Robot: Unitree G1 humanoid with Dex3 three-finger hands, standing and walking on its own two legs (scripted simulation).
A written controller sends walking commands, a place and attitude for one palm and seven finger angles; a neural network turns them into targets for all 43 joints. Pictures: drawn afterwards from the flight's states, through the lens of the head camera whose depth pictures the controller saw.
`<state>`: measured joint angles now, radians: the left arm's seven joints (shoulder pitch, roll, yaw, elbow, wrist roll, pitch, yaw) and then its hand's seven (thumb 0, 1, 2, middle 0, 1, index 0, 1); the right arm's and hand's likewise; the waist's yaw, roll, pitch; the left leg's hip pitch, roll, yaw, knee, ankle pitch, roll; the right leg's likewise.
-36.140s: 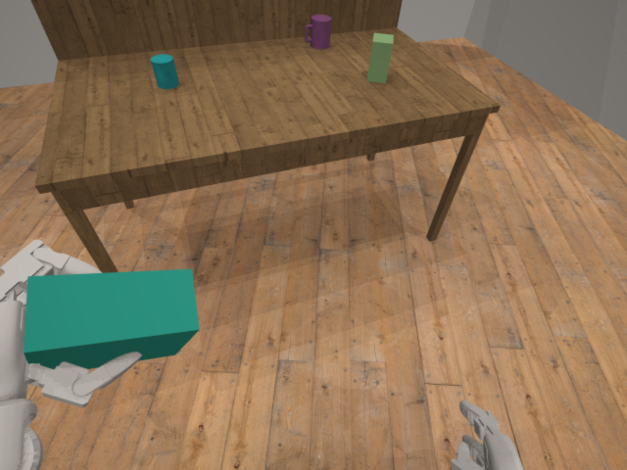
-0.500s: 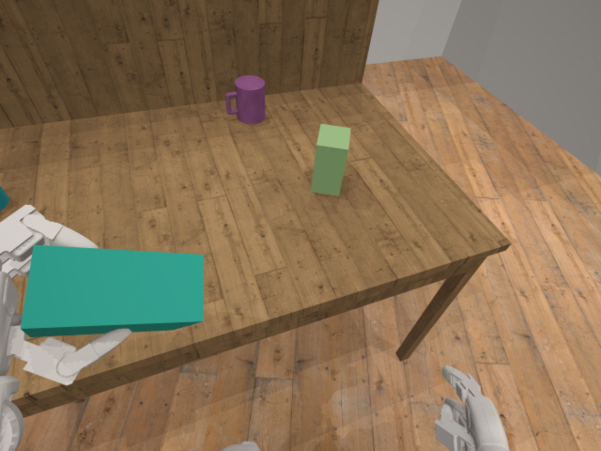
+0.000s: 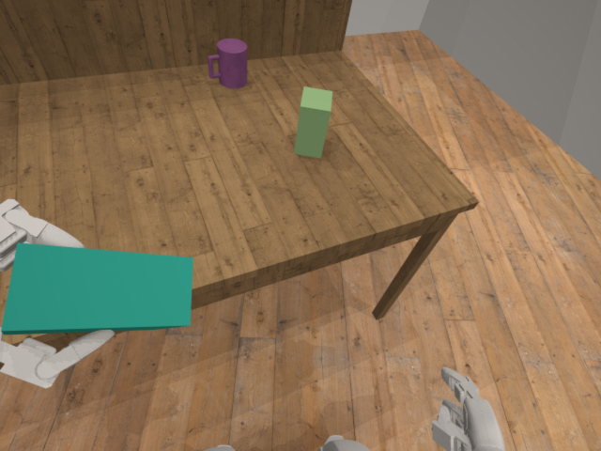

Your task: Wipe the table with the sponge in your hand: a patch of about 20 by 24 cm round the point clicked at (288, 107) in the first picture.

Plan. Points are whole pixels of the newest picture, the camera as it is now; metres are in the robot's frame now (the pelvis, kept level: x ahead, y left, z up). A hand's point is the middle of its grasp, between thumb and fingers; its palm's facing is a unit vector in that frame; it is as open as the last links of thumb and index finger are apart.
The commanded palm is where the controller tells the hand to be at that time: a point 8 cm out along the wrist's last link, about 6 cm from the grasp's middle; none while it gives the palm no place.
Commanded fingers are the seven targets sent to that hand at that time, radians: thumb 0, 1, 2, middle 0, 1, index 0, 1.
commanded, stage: step back with the hand held close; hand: left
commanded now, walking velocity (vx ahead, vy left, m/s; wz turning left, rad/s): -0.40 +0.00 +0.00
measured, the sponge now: (126, 296) +0.24 +0.19 +0.14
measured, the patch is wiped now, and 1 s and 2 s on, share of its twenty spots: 1.00 1.00 1.00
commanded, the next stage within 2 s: stop stepping back and stand still in 0.12 s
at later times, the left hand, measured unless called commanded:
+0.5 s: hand out of the picture +0.03 +0.22 +0.17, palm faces +0.39 -0.85 -0.35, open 10.3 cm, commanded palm -0.02 +0.26 +0.19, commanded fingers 0.00 0.10 1.30 -1.20 -1.60 -1.20 -1.60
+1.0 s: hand out of the picture -0.07 +0.22 +0.17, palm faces +0.41 -0.82 -0.39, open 10.3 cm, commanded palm -0.13 +0.24 +0.19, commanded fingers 0.00 0.10 1.30 -1.20 -1.60 -1.20 -1.60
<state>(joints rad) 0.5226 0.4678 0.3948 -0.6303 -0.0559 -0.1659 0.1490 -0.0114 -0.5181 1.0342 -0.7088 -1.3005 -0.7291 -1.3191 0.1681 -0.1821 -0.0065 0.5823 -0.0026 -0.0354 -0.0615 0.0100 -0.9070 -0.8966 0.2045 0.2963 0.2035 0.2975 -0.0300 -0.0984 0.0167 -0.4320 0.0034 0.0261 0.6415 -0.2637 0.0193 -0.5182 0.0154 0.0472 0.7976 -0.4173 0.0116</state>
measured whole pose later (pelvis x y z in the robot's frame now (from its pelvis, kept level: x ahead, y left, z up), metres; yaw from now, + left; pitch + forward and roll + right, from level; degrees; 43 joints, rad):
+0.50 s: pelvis -0.17 -0.02 -0.02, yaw +2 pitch +1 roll +2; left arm 0.47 0.43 0.37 -0.57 -0.05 -0.12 0.13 -0.01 -0.52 1.03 -0.71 -1.30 -0.73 -1.32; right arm 0.24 -0.22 0.00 0.61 0.02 -0.08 -0.07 0.01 -0.91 -0.90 0.20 0.30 0.20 0.30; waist -0.04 -0.13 -0.07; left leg -0.28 0.01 0.04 0.70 -0.49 -0.01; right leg -0.60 -0.05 0.02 0.80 -0.26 0.01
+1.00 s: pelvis -0.28 -0.04 +0.00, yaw +2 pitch -2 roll +1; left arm 0.46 0.41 0.36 -0.46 -0.04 -0.12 0.13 -0.01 -0.52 1.04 -0.71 -1.30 -0.73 -1.32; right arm 0.24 -0.16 0.04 0.65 0.03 -0.14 -0.05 0.01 -0.91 -0.90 0.20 0.30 0.20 0.30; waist -0.03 -0.05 -0.06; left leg -0.31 0.01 0.09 0.65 -0.32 0.04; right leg -0.59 -0.01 -0.03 1.16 -0.39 -0.01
